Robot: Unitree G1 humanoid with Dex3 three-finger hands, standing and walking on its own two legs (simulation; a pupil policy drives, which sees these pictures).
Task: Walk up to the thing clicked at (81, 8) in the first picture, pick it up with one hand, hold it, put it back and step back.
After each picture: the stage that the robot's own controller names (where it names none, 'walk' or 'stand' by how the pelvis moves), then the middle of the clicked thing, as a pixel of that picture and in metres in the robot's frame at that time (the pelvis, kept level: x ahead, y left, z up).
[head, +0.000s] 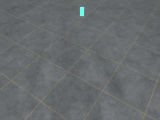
stand; (81, 11) +2.14 -0.01 -0.72
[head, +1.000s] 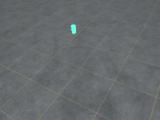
walk; (73, 29) +1.99 +0.24 -0.70
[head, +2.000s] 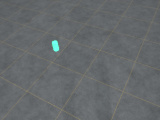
walk; (55, 46) +1.36 +0.41 -0.71
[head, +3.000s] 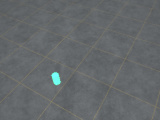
walk; (56, 78) +0.89 +0.31 -0.72
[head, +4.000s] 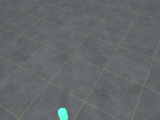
walk; (63, 114) +0.52 +0.20 -0.71
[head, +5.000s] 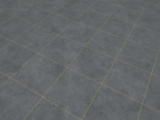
stand; out of the picture +0.38 +0.16 -0.71
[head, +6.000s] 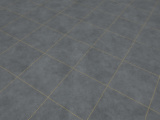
stand; out of the picture +0.36 +0.15 -0.72
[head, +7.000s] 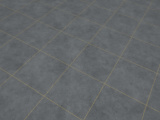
stand; out of the picture +0.33 +0.16 -0.71
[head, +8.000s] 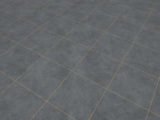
stand; out of the picture +0.33 +0.16 -0.72
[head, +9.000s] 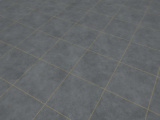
stand; out of the picture +0.32 +0.18 -0.72
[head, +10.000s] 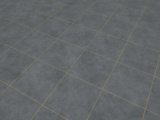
stand; out of the picture +0.31 +0.18 -0.72
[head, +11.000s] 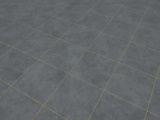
stand; out of the picture +0.30 +0.18 -0.73
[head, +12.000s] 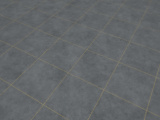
stand; out of the picture +0.30 +0.18 -0.73
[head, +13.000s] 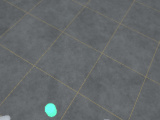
go down; (51, 110) +0.35 +0.16 -0.59
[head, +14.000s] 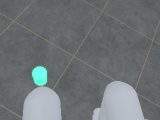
go down; (40, 76) +0.42 +0.16 -0.32
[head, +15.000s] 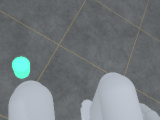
close in; (21, 68) +0.42 +0.17 -0.28
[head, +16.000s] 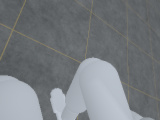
close in; out of the picture +0.42 +0.20 -0.23
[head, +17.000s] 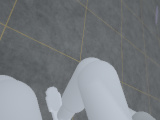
close; out of the picture +0.41 +0.21 -0.23
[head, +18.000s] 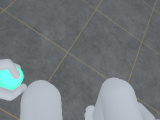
lift; (9, 81) +0.32 +0.24 -0.12
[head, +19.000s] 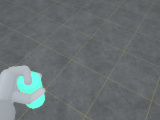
hold; (32, 90) +0.32 +0.17 +0.04
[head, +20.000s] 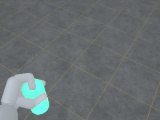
hold; (36, 97) +0.31 +0.17 +0.00
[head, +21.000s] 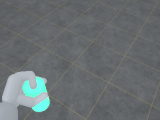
hold; (37, 95) +0.31 +0.17 +0.01
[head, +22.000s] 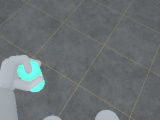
crouch; (32, 77) +0.38 +0.17 -0.06
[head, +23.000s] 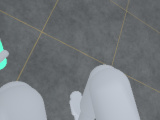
lower; out of the picture +0.43 +0.19 -0.19
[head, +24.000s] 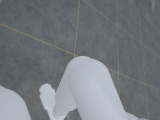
lower; out of the picture +0.45 +0.23 -0.24
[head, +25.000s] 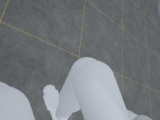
lower; out of the picture +0.44 +0.23 -0.24
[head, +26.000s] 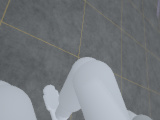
lower; out of the picture +0.44 +0.23 -0.24
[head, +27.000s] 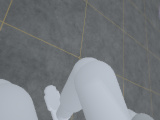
lower; out of the picture +0.43 +0.22 -0.24
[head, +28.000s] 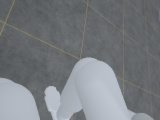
open; out of the picture +0.41 +0.21 -0.24
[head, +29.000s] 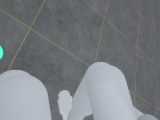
stand; out of the picture +0.41 +0.19 -0.23
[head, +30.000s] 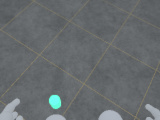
stand; (55, 102) +0.37 +0.14 -0.54
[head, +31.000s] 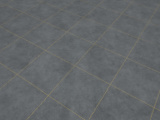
stand; out of the picture +0.35 +0.14 -0.66
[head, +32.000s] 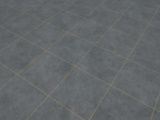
stand; out of the picture +0.34 +0.14 -0.66
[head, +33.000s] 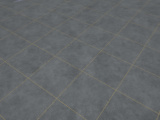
stand; out of the picture +0.37 +0.13 -0.72
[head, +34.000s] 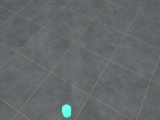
walk; (66, 111) +0.41 +0.09 -0.70
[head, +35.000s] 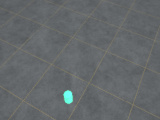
walk; (68, 97) +0.55 +0.12 -0.70
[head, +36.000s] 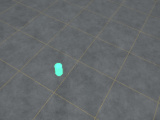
walk; (58, 69) +0.85 +0.18 -0.70
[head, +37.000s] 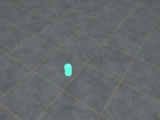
stand; (68, 69) +0.98 +0.14 -0.71
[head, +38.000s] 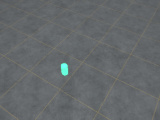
stand; (64, 69) +1.00 +0.18 -0.72
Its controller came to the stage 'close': yes
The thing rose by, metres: 0.72
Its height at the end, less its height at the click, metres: +0.00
